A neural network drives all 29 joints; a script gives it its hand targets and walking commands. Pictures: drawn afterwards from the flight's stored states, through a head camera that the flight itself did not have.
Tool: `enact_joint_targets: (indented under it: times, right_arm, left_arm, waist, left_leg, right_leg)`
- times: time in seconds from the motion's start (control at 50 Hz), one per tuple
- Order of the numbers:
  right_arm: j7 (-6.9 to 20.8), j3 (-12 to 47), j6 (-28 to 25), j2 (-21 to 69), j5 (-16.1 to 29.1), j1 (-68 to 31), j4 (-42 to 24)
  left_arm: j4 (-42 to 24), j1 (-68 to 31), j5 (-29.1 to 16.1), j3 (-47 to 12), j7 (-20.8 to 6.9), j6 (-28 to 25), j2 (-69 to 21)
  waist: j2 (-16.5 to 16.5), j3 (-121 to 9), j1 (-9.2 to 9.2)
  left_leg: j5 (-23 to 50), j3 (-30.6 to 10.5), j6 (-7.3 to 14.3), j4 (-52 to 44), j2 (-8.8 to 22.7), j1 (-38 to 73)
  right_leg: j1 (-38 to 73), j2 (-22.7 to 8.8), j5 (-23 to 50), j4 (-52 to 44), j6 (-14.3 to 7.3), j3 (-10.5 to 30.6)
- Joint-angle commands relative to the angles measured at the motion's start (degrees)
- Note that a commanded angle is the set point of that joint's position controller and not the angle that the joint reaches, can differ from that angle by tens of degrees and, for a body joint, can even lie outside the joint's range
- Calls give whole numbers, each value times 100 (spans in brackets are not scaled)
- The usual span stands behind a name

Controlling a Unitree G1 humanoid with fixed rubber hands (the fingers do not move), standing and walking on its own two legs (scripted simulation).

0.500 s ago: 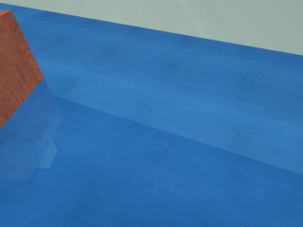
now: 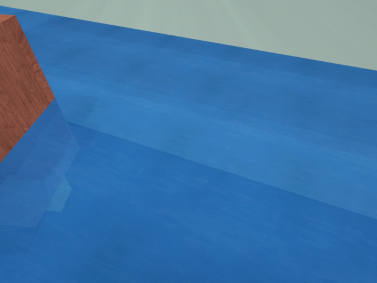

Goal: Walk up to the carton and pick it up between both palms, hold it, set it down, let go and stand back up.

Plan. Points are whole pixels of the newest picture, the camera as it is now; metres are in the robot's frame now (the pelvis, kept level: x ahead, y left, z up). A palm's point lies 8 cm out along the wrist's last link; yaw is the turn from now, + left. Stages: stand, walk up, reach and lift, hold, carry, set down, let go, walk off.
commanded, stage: stand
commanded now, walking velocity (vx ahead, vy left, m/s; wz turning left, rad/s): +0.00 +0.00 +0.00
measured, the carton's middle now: out of the picture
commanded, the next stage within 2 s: walk up in 0.18 s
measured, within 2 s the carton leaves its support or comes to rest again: neither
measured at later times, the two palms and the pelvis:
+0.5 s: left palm out of the picture +0.06 +0.30 -0.11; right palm out of the picture +0.11 -0.28 -0.10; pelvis +0.00 +0.00 +0.00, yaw +4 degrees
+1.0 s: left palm out of the picture +0.12 +0.44 -0.08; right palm (257, 219) +0.32 -0.17 -0.08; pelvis +0.13 +0.09 +0.00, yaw +24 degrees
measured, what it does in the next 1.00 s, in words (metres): walks ahead, turning left: left foot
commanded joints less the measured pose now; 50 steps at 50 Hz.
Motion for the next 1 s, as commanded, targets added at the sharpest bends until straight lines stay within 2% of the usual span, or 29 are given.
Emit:
enact_joint_targets:
  times: [0.0, 0.06, 0.12, 0.24, 0.3, 0.34, 0.36, 0.38, 0.4, 0.42, 0.44, 0.48, 0.5, 0.52, 0.54, 0.6, 0.62, 0.64, 0.66, 0.68, 0.7, 0.72, 0.76, 0.78, 0.84, 0.86, 0.9, 0.94, 0.98]
  right_arm:
    - [-13, -215, -157, -1222, -21, -210, 295]
    - [-10, -185, -163, -1122, -25, -187, 261]
    - [-34, -266, -94, -1351, -54, -131, 297]
    - [15, -166, -147, -1089, -69, -13, 269]
    - [-8, -239, -116, -1331, -45, -183, 322]
    - [-40, -190, -109, -1173, -28, -126, 304]
    - [301, -514, 60, -1957, -214, -141, -349]
    - [536, -499, 154, -1869, -250, -680, -600]
    - [603, -453, 191, -1461, -282, -786, -715]
    - [611, -466, 255, -1508, -342, -387, -571]
    - [679, -571, 271, -1708, -297, -155, -486]
    - [808, -645, 264, -1892, -261, -359, -544]
    - [836, -587, 219, -1695, -256, -518, -579]
    - [921, -665, 261, -1760, -236, -278, -533]
    - [944, -692, 247, -1774, -189, -250, -558]
    - [965, -634, 278, -1506, -92, 266, -338]
    - [915, -651, 236, -1511, -63, 682, -231]
    - [858, -662, 177, -1441, -69, 1034, -72]
    - [754, -755, 164, -1704, -85, 1407, 187]
    - [631, -927, 141, -2226, -113, 1355, 249]
    - [563, -948, 144, -2483, -153, 1009, 126]
    - [561, -918, 137, -2517, -112, 606, 31]
    - [560, -911, 199, -2643, 14, -121, -266]
    - [583, -836, 182, -2488, 8, -219, -327]
    - [560, -661, 43, -2162, 109, -78, -381]
    - [549, -672, 13, -2042, 100, -69, -381]
    - [566, -643, -21, -2092, 116, -173, -370]
    - [579, -644, -29, -2068, 99, -50, -429]
    - [557, -616, -67, -2092, 111, -32, -466]
  left_arm:
    - [-243, -226, 29, 248, 53, -206, 1314]
    - [-294, -279, 79, 321, 65, -220, 1467]
    - [-268, -251, 46, 265, 21, -186, 1326]
    - [-238, -354, 52, 344, 42, -206, 1491]
    - [-220, -218, 15, 295, 25, -147, 1426]
    - [-278, -181, 25, 262, 4, -181, 1392]
    - [-837, -71, 115, 885, -24, -287, 2264]
    - [-759, 525, 140, 996, 8, -312, 2543]
    - [-712, 620, 158, 1153, 43, -328, 2790]
    - [-916, -8, 131, 1129, 82, -365, 2620]
    - [-1162, -541, 128, 1057, 112, -390, 2478]
    - [-1189, -70, 281, 1034, 60, -480, 2316]
    - [-1289, -11, 227, 1014, 84, -528, 2180]
    - [-1355, -494, 267, 1066, 21, -538, 2242]
    - [-1397, -566, 248, 1043, -4, -533, 2228]
    - [-1467, -1090, 330, 1095, -105, -465, 2328]
    - [-1513, -1183, 376, 1047, -158, -432, 2253]
    - [-1482, -1180, 349, 932, -178, -402, 2023]
    - [-1413, -1026, 342, 818, -251, -352, 1664]
    - [-1406, -735, 295, 664, -297, -286, 1321]
    - [-1518, -693, 190, 574, -308, -319, 1185]
    - [-1522, -822, 139, 552, -348, -325, 1450]
    - [-1567, -1059, 88, 651, -368, -411, 2061]
    - [-1489, -1120, 104, 685, -368, -450, 2137]
    - [-1411, -879, 85, 730, -335, -474, 1859]
    - [-1344, -818, 61, 723, -327, -464, 1833]
    - [-1363, -649, 62, 737, -313, -430, 1883]
    - [-1540, -911, 93, 747, -302, -440, 1903]
    - [-1612, -923, 83, 687, -282, -502, 1788]
  waist:
    - [304, -147, 25]
    - [596, -319, -51]
    - [252, -332, 60]
    - [444, -135, -156]
    - [660, 36, 31]
    - [422, -1, 63]
    - [496, -197, 284]
    - [177, 221, 648]
    - [-1297, -67, 588]
    - [-1090, -159, 222]
    - [-655, -97, -53]
    - [-190, -352, 224]
    - [-183, -257, 243]
    - [-580, -292, -12]
    - [-474, -290, 21]
    - [-893, -409, -369]
    - [-576, -539, -550]
    - [-118, -590, -714]
    - [1198, -562, -946]
    - [2129, -238, -734]
    - [2303, 163, -586]
    - [1580, 585, -395]
    - [1126, 1276, -155]
    - [888, 1184, -123]
    - [891, 1133, 107]
    - [721, 1027, 91]
    - [937, 797, 163]
    - [750, 573, 18]
    - [1085, 305, -42]
  left_leg:
    - [59, -642, 198, -575, 631, 725]
    - [31, -628, 208, -550, 617, 782]
    - [89, -657, 231, -597, 657, 667]
    - [-361, -691, 205, -654, 631, 471]
    - [-683, -734, 216, -740, 665, 342]
    - [-556, -811, 255, -718, 671, 305]
    - [-2163, -1630, 230, -842, 408, -1673]
    - [-2130, -966, -221, -656, -19, -3382]
    - [-1249, 99, -166, 1325, -148, -3575]
    - [-1154, 103, -205, 2597, 347, -3061]
    - [-1163, -11, -281, 2840, 577, -2588]
    - [-1135, -307, -52, 2680, 820, -2425]
    - [-989, -339, -59, 2693, 967, -2350]
    - [-938, -343, -96, 2560, 1134, -2001]
    - [-1061, -392, -39, 2334, 1232, -1924]
    - [-933, 240, -12, 1388, 1022, -723]
    - [-791, 313, 48, 801, 876, -145]
    - [-368, 488, 68, -67, 430, 535]
    - [-622, 0, 224, -669, 261, 1431]
    - [-2012, -1329, 438, -1020, 728, 1902]
    - [-2694, -3137, 698, -1445, 1250, 1826]
    - [-3552, -3732, 868, -2013, 1461, 1261]
    - [-4178, -4161, 1278, -2735, 1724, -213]
    - [-3545, -3565, 1060, -2587, 1474, -107]
    - [-2202, -2618, 1012, -1926, 1027, 561]
    - [-2037, -2570, 953, -1872, 1006, 762]
    - [-1914, -2361, 1117, -1713, 975, 1048]
    - [-1741, -2397, 1209, -1517, 1082, 1348]
    - [-1537, -2384, 1158, -1163, 1047, 1218]
  right_leg:
    - [539, -733, 59, -745, -257, 759]
    - [604, -731, -42, -731, -266, 779]
    - [787, -686, 37, -608, -262, 665]
    - [515, -682, -539, -747, -247, 752]
    - [425, -708, -674, -741, -315, 758]
    - [579, -685, -557, -726, -252, 778]
    - [2121, -664, -2589, -488, -575, 466]
    - [3397, -1030, -3424, -1065, -755, 721]
    - [3540, -2193, -3531, -1814, -1014, 1693]
    - [2792, -2797, -2736, -2046, -1279, 1825]
    - [2199, -2756, -2278, -2006, -1287, 1615]
    - [2087, -2831, -2534, -1638, -1343, 1473]
    - [1836, -2675, -2562, -1723, -1209, 1356]
    - [1544, -2659, -2352, -1721, -1129, 1021]
    - [1510, -2661, -2297, -1562, -1168, 852]
    - [1140, -2079, -2028, -1022, -916, -344]
    - [978, -1947, -2087, -442, -755, -596]
    - [639, -1344, -2277, 406, -572, -1042]
    - [-176, -802, -1551, 2388, -420, -1283]
    - [-1629, -369, -1936, 3671, -298, -1103]
    - [-2971, 162, -2070, 4196, -109, -750]
    - [-2991, 18, -1959, 4011, -129, -473]
    - [-2169, -59, -1941, 3483, -83, -61]
    - [-1808, -155, -1640, 3227, -22, -48]
    - [-1820, -290, -722, 2636, -55, 140]
    - [-1756, -280, -560, 2544, -44, 109]
    - [-1678, -195, -513, 2102, -10, 19]
    - [-1480, -27, -825, 1541, 37, -43]
    - [-1056, -48, -961, 906, -34, 25]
